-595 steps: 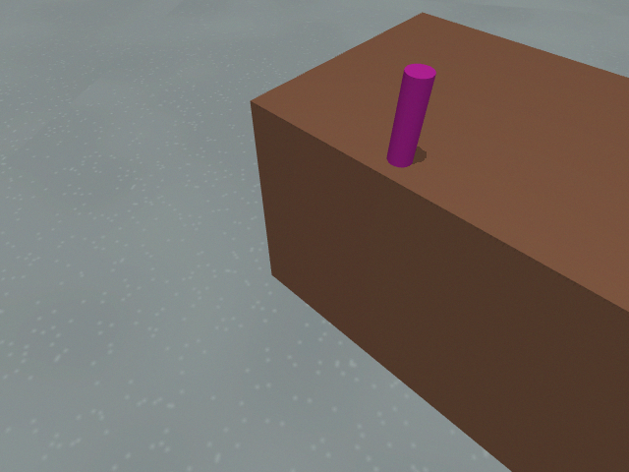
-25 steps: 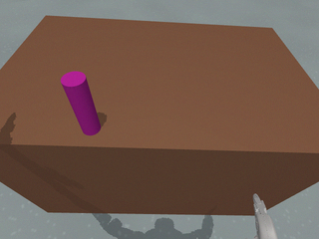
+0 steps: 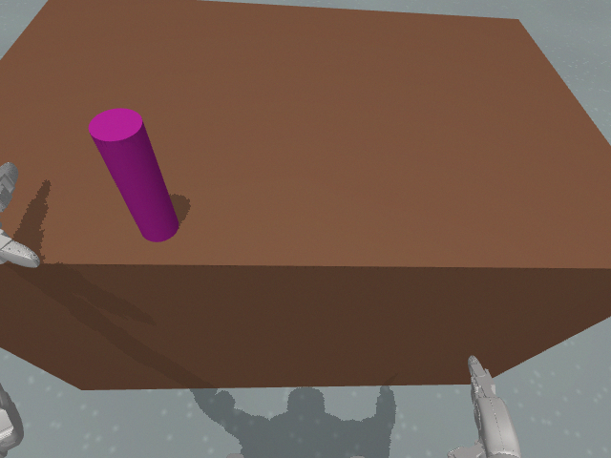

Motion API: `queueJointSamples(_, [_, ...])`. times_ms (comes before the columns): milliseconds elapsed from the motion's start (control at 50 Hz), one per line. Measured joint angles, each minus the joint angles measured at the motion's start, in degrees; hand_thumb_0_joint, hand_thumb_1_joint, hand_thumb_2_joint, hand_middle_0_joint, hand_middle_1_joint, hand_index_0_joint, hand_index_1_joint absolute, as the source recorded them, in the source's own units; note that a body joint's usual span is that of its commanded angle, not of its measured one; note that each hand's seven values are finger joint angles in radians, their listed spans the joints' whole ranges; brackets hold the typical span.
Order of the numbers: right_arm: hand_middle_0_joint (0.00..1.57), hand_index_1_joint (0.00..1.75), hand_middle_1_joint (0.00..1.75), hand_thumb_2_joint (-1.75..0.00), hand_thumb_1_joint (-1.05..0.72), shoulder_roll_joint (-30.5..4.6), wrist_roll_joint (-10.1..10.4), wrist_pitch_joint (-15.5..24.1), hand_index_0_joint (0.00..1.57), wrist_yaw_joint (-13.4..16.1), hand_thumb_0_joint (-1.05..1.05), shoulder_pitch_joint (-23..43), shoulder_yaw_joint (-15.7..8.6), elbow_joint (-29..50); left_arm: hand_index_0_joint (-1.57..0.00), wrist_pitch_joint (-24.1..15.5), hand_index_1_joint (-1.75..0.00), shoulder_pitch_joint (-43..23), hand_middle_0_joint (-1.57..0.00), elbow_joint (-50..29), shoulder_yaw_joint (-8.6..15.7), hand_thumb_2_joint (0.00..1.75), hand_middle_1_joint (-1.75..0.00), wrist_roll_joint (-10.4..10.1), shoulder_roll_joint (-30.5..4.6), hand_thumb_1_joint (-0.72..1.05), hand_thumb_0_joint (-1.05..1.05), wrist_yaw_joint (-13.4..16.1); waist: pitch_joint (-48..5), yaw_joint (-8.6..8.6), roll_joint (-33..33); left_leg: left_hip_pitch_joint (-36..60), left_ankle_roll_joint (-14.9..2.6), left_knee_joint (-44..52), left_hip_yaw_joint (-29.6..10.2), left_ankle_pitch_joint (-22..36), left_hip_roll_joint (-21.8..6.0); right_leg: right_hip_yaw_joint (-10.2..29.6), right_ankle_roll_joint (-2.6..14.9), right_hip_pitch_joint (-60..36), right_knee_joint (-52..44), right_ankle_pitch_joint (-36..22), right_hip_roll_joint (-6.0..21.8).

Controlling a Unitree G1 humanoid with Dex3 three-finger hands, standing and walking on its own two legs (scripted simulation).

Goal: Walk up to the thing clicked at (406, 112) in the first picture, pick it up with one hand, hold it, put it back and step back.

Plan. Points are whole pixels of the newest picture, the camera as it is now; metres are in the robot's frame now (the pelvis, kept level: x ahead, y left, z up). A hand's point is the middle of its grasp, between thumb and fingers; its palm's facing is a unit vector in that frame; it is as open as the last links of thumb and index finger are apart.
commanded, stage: close in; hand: left
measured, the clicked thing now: (141, 183) +0.44 +0.20 +0.10
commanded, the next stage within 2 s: close in 0.72 s
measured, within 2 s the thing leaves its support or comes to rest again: leaves its support in 1.94 s
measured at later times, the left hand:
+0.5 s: hand (129, 203) +0.43 +0.23 +0.06, palm faces +0.15 -0.99 +0.02, open 17.6 cm
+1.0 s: hand (155, 204) +0.44 +0.19 +0.06, palm faces +0.18 -0.98 +0.00, open 17.2 cm
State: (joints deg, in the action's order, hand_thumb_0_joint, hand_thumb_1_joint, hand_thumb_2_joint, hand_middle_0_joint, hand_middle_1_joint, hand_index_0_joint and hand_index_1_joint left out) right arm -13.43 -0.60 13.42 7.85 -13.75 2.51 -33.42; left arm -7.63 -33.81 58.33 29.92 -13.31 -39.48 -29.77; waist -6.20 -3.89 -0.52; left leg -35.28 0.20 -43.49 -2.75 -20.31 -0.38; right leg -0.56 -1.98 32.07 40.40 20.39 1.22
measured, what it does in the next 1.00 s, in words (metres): stands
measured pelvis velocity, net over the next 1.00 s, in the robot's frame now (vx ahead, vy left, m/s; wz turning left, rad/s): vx -0.01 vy -0.01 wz -0.04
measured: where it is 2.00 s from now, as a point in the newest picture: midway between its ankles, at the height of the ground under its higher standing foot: outside the picture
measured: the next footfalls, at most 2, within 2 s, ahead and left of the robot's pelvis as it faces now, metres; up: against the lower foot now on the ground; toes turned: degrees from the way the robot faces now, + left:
none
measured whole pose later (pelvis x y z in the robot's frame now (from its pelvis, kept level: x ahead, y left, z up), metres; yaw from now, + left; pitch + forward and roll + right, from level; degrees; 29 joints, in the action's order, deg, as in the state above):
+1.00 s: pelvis -0.01 -0.01 -0.02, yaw -2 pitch +13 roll -1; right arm -13.5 -0.4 0.0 0.3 -21.5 -3.4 -11.1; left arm -12.8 -31.5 44.1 21.5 -8.5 -20.3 -4.0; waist -6.0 -5.5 0.3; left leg -41.8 1.0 -53.3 -1.2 -25.0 -1.7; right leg 1.2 -1.3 40.3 52.1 25.2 -0.1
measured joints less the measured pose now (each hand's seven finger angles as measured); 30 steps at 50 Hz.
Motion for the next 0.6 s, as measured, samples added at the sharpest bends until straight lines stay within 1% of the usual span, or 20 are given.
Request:
queueJointSamples(80, [0.06,0.05,0.05,-0.05,0.54,-0.49,-0.22,-1.22,0.06,-1.62,-0.01,-0.49,-1.20,2.47,-0.04,-3.03,-0.06,-0.44,-0.05,-1.31,-0.68,0.06,-0.05,0.55,4.16,-0.60,-0.01,3.73,0.27,-1.30,-0.37,-3.30,0.19,-3.28,0.25,-1.42,-0.61,0.36,0.12,3.38,2.97,1.05,-0.64])
queueJointSamples(180, [0.06,0.05,0.05,-0.05,0.54,-0.78,-0.79,-3.60,0.06,-3.73,-0.01,-1.72,-2.70,6.18,-0.05,-5.94,-0.06,-0.01,-0.06,-3.93,-0.47,0.05,-0.06,1.85,8.43,-0.60,-0.01,9.56,0.37,-2.91,-0.46,-6.81,0.39,-7.15,0.63,-3.25,-1.44,0.86,0.23,7.11,6.57,2.43,-1.49])
queueJointSamples(220, [0.06,0.05,0.05,-0.05,0.54,-0.73,-0.93,-4.96,0.06,-4.39,-0.01,-2.31,-3.54,7.58,-0.06,-7.17,-0.06,0.63,-0.06,-6.35,-0.10,0.05,-0.06,2.52,9.84,-0.60,-0.01,12.28,0.37,-2.94,-0.31,-7.68,0.44,-8.26,0.83,-3.84,-1.66,1.09,0.26,8.12,7.73,2.92,-1.72])
queueJointSamples(280, [0.06,0.05,0.05,-0.05,0.53,-0.65,-0.79,-6.82,0.06,-5.06,-0.01,-3.16,-4.34,9.78,-0.06,-7.57,-0.06,0.93,-0.06,-7.84,-1.48,0.04,-0.06,2.59,11.12,-0.60,-0.02,15.22,0.13,-2.67,0.16,-8.22,0.49,-9.28,0.90,-4.45,-1.72,1.17,0.29,8.77,8.89,3.56,-1.78])
queueJointSamples(340, [0.06,0.05,0.05,-0.05,0.53,-0.46,-0.57,-8.03,0.06,-5.47,-0.01,-3.56,-4.44,11.55,-0.06,-7.27,-0.05,1.40,-0.06,-9.16,-3.01,0.04,-0.06,2.71,12.51,-0.60,-0.02,16.75,-0.38,-2.30,0.65,-8.14,0.51,-9.66,0.90,-4.81,-1.69,1.18,0.33,8.77,9.43,4.00,-1.75])
queueJointSamples(440, [0.06,0.05,0.05,-0.05,0.52,-0.03,-0.04,-9.04,0.06,-6.25,-0.01,-4.79,-4.35,14.33,-0.07,-6.31,-0.05,2.74,-0.07,-11.02,-5.15,0.02,-0.05,2.46,14.42,-0.59,-0.01,17.91,-1.33,-1.66,1.03,-7.27,0.53,-9.55,0.94,-5.08,-1.51,1.19,0.39,8.10,9.82,4.55,-1.56])
queueJointSamples(600, [0.06,0.05,0.05,-0.05,0.53,0.12,0.59,-10.50,0.06,-7.23,-0.01,-6.57,-4.46,17.89,-0.08,-4.93,-0.03,3.63,-0.07,-13.84,-6.97,0.01,-0.04,2.62,16.52,-0.58,-0.01,19.87,-0.81,-0.89,0.90,-6.66,0.70,-9.88,0.82,-5.12,-1.23,1.06,0.57,7.73,10.90,5.08,-1.29])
